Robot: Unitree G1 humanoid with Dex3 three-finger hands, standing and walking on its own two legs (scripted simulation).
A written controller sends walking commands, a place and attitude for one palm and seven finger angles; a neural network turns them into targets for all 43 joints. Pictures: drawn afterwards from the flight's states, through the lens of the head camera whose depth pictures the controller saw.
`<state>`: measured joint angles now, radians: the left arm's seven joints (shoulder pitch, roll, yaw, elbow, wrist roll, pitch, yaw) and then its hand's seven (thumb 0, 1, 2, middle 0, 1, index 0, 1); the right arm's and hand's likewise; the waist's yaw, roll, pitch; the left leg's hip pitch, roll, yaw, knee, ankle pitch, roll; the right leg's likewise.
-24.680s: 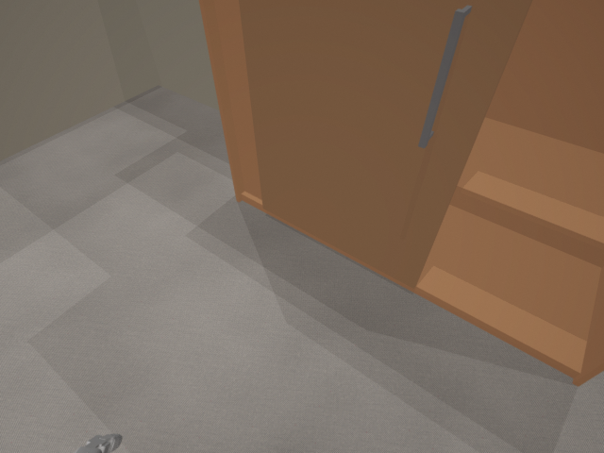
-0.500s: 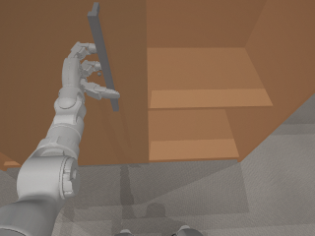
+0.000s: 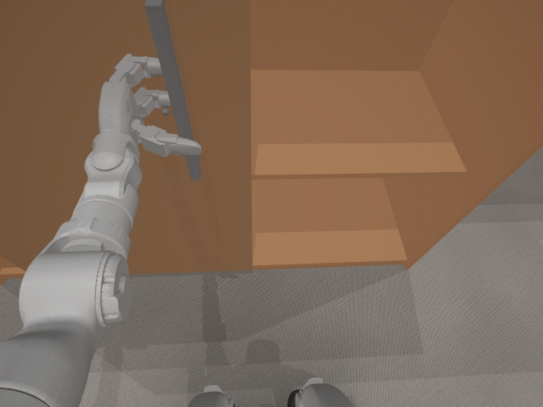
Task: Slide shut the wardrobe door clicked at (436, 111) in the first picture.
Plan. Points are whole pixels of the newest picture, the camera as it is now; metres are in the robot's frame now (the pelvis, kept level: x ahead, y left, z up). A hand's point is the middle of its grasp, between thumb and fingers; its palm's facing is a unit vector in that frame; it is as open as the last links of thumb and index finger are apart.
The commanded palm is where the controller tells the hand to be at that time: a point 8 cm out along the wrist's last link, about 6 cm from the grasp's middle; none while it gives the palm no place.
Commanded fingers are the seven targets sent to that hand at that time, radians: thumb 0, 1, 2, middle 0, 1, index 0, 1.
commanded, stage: slide the fingers in behind the handle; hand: left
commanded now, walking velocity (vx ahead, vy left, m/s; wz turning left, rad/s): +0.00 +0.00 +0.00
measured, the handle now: (181, 102) +0.54 +0.11 +0.11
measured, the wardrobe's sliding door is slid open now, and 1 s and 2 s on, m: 0.59 0.59 0.59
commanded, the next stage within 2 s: move the hooked fingers beside the handle in 0.48 s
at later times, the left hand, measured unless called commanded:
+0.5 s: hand (166, 113) +0.50 +0.12 +0.13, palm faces -0.01 -1.00 +0.00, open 13.7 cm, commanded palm +0.49 +0.16 +0.12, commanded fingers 0.00 -0.50 0.30 -0.30 -1.20 -0.30 -1.20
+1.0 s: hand (166, 114) +0.50 +0.12 +0.13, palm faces -0.02 -1.00 +0.00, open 13.8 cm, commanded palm +0.48 +0.17 +0.12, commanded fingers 0.00 -0.50 0.30 -0.30 -1.20 -0.30 -1.20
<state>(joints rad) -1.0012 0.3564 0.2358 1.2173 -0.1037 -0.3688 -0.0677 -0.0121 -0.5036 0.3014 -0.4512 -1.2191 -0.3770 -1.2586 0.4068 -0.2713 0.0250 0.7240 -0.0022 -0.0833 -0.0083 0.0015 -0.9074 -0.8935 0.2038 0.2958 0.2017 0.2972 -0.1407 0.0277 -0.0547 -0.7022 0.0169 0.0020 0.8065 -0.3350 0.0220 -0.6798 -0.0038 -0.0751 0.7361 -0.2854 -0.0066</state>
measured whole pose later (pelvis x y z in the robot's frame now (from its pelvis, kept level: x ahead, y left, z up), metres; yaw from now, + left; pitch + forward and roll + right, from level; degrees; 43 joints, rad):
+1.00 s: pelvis +0.03 +0.00 +0.01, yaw -1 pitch +12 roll -2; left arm -0.82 0.27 0.22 1.02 -0.12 -0.34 -0.08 -0.01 -0.50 0.30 -0.39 -1.22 -0.34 -1.23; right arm 0.36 -0.25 0.01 0.68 0.01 -0.04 0.01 0.00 -0.91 -0.89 0.20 0.30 0.20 0.30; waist -0.09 0.03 -0.08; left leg -0.60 0.02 0.03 0.77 -0.38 0.03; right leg -0.59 0.00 -0.05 0.71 -0.32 0.00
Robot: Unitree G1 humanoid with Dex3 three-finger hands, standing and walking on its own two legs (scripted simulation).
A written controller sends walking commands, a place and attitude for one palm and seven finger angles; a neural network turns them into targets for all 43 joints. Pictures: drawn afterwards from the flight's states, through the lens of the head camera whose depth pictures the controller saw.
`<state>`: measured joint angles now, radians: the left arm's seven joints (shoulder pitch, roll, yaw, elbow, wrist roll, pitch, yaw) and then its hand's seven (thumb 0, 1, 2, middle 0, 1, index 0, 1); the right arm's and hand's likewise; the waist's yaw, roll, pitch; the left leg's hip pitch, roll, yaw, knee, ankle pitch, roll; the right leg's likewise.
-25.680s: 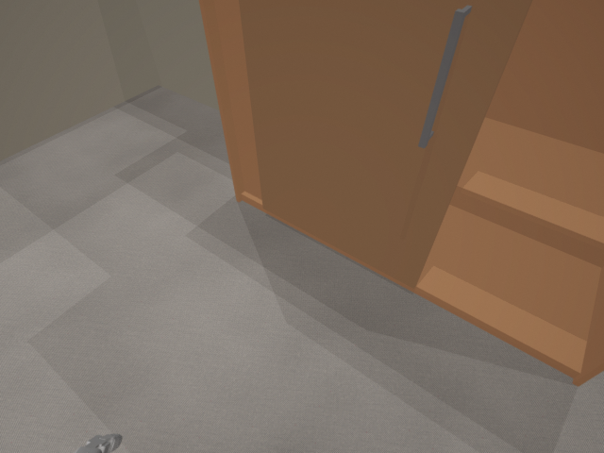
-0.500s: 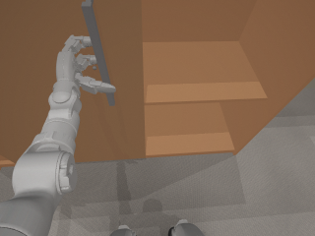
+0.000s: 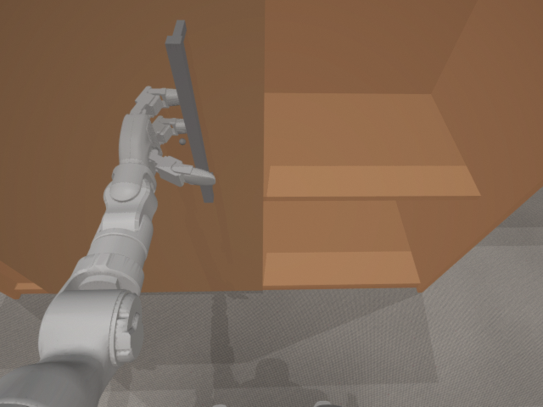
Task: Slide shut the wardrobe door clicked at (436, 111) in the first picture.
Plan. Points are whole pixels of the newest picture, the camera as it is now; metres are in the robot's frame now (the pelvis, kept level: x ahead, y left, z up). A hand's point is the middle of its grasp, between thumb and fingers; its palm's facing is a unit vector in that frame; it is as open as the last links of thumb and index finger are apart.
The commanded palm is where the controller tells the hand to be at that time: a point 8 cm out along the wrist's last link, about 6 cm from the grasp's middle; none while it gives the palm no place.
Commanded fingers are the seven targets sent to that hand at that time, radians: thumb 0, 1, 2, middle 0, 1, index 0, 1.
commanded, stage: move the hooked fingers beside the handle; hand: left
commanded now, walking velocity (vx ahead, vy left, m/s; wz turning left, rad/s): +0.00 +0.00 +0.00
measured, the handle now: (197, 130) +0.51 +0.11 +0.11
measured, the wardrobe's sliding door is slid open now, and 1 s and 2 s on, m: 0.59 0.59 0.59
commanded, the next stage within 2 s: feel for the door with the fingertips in 2.00 s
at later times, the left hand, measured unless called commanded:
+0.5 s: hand (182, 141) +0.47 +0.13 +0.12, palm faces +0.00 -1.00 +0.00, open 13.8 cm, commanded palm +0.45 +0.18 +0.11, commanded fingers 0.00 -0.50 0.30 -0.30 -1.20 -0.30 -1.20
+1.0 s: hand (170, 144) +0.47 +0.15 +0.12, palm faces +0.02 -1.00 +0.00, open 13.9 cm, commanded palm +0.44 +0.20 +0.11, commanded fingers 0.00 -0.50 0.30 -0.30 -1.20 -0.30 -1.20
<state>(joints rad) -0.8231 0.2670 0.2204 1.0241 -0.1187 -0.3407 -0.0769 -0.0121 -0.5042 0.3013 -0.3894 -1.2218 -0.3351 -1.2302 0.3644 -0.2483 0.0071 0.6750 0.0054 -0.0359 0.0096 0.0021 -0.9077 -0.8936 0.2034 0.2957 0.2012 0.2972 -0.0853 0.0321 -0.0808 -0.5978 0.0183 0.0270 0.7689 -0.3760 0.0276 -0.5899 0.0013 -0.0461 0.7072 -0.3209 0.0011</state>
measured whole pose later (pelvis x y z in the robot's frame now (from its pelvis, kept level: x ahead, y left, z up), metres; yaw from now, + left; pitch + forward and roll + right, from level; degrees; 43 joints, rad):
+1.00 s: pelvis +0.00 -0.01 +0.00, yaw -2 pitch +11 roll -1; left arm -0.76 0.34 0.32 1.02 -0.12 -0.34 -0.14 -0.01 -0.50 0.30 -0.34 -1.22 -0.32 -1.21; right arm 0.38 -0.26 0.01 0.68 0.01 -0.03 -0.01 0.00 -0.91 -0.89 0.20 0.30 0.20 0.30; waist -0.11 0.04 -0.07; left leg -0.56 0.03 0.05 0.74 -0.37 0.02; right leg -0.57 0.02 -0.02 0.68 -0.31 -0.01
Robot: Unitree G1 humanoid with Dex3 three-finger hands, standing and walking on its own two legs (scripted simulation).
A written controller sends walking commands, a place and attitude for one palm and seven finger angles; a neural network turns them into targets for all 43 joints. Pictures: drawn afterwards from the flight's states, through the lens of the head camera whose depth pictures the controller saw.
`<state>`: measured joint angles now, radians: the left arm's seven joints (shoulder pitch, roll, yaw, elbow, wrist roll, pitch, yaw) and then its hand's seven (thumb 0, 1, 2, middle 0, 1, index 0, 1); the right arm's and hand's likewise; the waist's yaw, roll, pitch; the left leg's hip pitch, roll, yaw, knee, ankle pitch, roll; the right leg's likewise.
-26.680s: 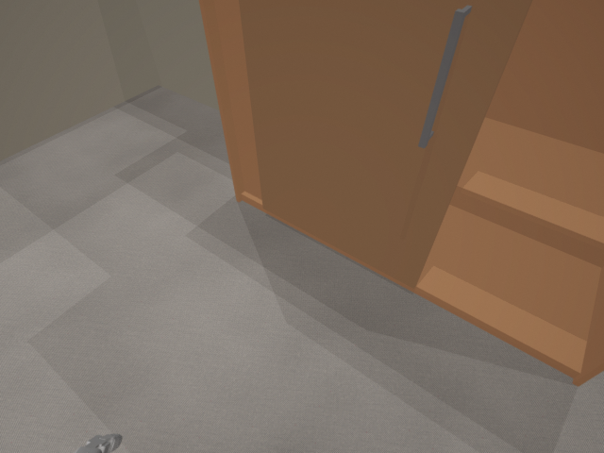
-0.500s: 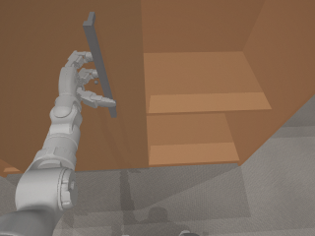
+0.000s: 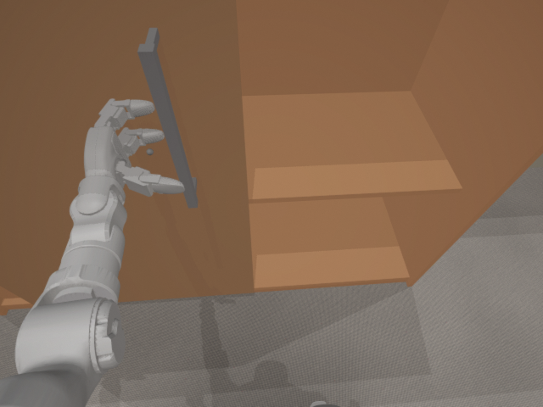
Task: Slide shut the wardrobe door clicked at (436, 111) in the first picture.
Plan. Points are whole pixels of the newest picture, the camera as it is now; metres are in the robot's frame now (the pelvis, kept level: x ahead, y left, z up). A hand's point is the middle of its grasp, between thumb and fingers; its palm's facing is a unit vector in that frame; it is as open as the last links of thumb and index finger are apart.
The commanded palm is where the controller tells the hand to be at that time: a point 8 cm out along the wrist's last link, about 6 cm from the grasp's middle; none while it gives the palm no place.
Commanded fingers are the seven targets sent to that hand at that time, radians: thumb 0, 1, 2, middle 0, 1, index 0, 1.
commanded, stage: move the hooked fingers beside the handle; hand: left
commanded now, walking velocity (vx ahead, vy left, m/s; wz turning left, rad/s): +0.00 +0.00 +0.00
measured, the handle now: (176, 136) +0.51 +0.13 +0.10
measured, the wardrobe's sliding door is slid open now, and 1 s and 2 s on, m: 0.59 0.59 0.59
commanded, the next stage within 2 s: feel for the door with the fingertips in 1.00 s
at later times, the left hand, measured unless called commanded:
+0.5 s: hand (148, 151) +0.46 +0.16 +0.12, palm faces +0.03 -1.00 +0.00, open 14.0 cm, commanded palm +0.43 +0.21 +0.11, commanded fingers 0.00 -0.50 0.30 -0.30 -1.20 -0.30 -1.20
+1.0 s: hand (152, 154) +0.45 +0.16 +0.12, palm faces +0.04 -1.00 +0.00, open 14.0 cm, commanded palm +0.43 +0.21 +0.12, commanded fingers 0.00 -0.50 0.30 -0.30 -1.20 -0.30 -1.20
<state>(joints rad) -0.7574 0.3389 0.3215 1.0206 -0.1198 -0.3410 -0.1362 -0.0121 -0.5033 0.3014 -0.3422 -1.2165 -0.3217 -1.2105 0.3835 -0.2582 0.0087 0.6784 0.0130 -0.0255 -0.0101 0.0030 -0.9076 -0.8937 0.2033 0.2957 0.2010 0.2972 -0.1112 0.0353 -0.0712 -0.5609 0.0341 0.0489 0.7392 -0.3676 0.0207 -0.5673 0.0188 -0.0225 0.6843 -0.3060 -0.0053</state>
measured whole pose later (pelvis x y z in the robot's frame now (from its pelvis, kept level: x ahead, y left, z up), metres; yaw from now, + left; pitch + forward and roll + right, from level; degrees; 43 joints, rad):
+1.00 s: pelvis +0.01 +0.00 +0.00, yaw +1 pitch +9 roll -1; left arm -0.69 0.28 0.25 0.91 -0.14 -0.30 -0.11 -0.01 -0.50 0.30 -0.30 -1.20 -0.30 -1.20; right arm 0.35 -0.25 0.01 0.68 0.02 -0.04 -0.01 0.00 -0.91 -0.89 0.20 0.30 0.20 0.30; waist -0.09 0.04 -0.07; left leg -0.51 0.03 0.04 0.71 -0.37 0.02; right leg -0.51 0.01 -0.03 0.66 -0.31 0.00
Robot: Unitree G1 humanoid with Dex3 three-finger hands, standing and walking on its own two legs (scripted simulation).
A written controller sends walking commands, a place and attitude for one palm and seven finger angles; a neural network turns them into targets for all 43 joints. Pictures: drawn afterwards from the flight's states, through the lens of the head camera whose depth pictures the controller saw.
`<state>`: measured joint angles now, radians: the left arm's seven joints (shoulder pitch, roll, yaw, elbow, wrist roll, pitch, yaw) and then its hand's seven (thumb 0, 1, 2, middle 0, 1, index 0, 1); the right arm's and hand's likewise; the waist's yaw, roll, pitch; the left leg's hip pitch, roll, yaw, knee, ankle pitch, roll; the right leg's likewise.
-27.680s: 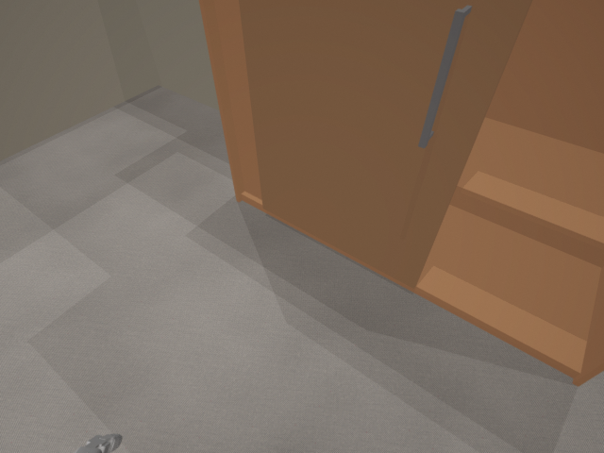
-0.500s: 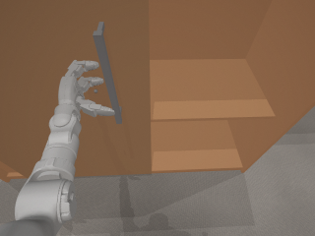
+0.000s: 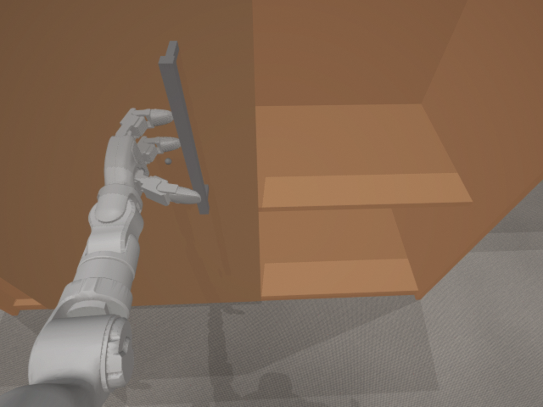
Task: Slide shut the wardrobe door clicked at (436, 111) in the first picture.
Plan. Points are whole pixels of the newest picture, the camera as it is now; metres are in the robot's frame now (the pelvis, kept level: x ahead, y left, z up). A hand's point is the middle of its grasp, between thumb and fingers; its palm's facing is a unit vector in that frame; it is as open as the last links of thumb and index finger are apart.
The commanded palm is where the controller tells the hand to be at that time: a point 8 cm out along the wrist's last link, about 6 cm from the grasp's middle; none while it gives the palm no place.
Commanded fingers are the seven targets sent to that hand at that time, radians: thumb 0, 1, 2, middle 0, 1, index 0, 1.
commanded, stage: feel for the door with the fingertips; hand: left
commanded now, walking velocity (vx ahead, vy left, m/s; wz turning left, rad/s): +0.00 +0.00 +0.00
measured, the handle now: (191, 144) +0.50 +0.12 +0.10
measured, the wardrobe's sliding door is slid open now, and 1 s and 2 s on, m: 0.59 0.59 0.59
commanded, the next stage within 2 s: slide the fingers in behind the handle in 0.52 s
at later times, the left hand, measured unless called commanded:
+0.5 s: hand (201, 157) +0.46 +0.10 +0.11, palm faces +0.00 -1.00 +0.01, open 14.0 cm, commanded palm +0.43 +0.16 +0.11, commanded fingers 0.00 -0.50 0.30 -0.30 -1.20 -0.30 -1.20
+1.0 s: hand (197, 160) +0.45 +0.11 +0.11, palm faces +0.02 -1.00 +0.00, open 14.0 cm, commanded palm +0.43 +0.15 +0.11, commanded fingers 0.00 -0.50 0.30 -0.30 -1.20 -0.30 -1.20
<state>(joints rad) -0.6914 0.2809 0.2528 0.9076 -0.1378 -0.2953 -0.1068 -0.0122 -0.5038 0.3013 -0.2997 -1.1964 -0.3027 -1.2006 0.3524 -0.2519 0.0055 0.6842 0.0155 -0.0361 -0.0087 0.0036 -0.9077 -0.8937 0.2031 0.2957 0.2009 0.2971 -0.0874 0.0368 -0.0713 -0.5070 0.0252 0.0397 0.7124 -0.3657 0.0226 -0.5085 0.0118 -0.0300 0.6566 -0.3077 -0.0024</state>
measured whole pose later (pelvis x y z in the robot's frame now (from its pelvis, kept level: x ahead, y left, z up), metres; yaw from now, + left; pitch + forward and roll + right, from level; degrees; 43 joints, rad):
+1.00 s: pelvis +0.00 -0.01 +0.00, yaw +0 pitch +9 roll -1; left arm -0.73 0.22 0.21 0.94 -0.11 -0.31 -0.03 -0.01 -0.50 0.30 -0.31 -1.20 -0.31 -1.20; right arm 0.37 -0.25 -0.01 0.70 0.01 -0.05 0.00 0.00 -0.91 -0.89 0.20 0.30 0.20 0.30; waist -0.09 0.04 -0.07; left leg -0.51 0.03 0.04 0.70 -0.36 0.01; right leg -0.52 0.02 -0.03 0.66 -0.30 -0.01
